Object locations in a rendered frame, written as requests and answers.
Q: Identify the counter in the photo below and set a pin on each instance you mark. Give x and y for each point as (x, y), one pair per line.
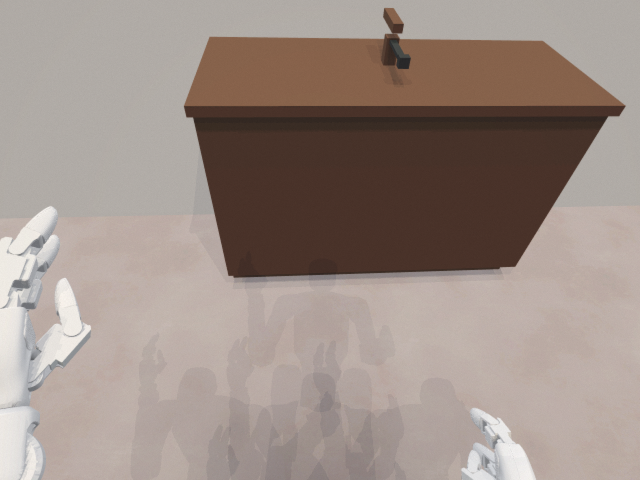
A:
(322, 157)

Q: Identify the tap lever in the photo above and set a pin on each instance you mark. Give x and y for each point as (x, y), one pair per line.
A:
(403, 60)

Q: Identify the left robot hand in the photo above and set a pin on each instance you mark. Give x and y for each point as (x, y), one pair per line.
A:
(23, 262)

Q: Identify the right robot hand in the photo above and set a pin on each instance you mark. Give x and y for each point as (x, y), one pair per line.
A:
(508, 462)

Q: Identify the left robot forearm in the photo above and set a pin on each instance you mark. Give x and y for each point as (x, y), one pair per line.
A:
(22, 456)

